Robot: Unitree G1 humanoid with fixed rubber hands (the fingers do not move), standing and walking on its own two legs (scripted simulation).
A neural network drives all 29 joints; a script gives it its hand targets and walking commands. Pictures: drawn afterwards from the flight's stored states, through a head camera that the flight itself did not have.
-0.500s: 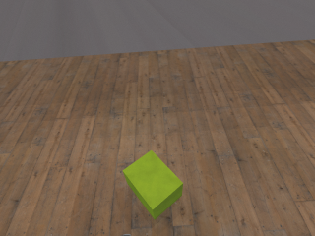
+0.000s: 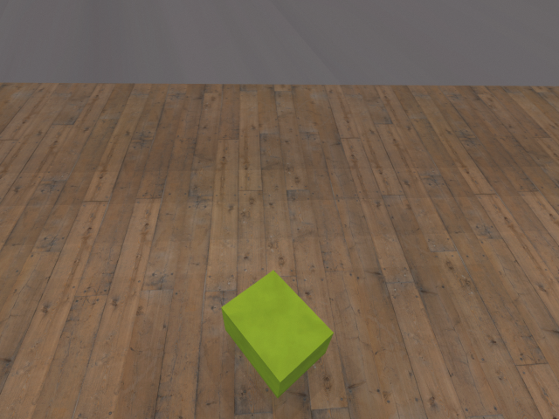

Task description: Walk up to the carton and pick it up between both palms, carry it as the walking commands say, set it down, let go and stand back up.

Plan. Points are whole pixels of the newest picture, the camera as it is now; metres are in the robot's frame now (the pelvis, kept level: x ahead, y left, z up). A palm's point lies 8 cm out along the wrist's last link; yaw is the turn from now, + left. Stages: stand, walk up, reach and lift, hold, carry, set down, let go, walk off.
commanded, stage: walk up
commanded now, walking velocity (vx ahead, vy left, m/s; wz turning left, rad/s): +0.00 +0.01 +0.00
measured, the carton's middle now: (275, 331) +0.53 -0.03 -0.69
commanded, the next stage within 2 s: none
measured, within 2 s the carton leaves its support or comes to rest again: neither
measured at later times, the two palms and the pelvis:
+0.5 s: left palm out of the picture -0.05 +0.17 -0.15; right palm out of the picture -0.03 -0.23 -0.15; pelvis +0.00 -0.01 +0.00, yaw +1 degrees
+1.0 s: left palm out of the picture +0.06 +0.19 -0.13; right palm out of the picture -0.03 -0.29 -0.16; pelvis -0.03 -0.05 -0.01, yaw -13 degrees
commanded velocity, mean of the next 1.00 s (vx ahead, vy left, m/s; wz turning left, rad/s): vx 0.00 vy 0.01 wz -0.22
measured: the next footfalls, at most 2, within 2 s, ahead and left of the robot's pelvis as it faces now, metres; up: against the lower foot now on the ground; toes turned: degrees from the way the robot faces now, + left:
left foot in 1.50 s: +0.08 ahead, +0.23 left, +0.00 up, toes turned -24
right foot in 1.90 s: +0.02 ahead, +0.14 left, +0.00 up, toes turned -44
